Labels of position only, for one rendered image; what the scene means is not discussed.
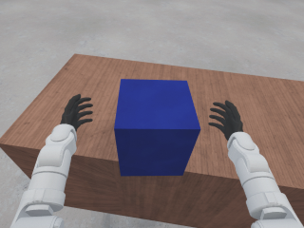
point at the carton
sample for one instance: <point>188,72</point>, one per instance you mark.
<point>156,127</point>

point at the robot right hand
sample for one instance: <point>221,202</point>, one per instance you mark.
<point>231,119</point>

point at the right robot upper arm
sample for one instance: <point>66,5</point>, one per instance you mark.
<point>276,223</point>

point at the left robot forearm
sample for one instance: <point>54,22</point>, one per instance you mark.
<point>45,194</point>

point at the right robot forearm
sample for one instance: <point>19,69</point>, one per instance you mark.
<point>264,199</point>

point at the left robot upper arm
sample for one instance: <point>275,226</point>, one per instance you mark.
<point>40,222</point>

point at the robot left hand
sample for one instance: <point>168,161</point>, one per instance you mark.
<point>72,115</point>

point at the pedestal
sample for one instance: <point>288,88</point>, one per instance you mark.
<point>209,194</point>

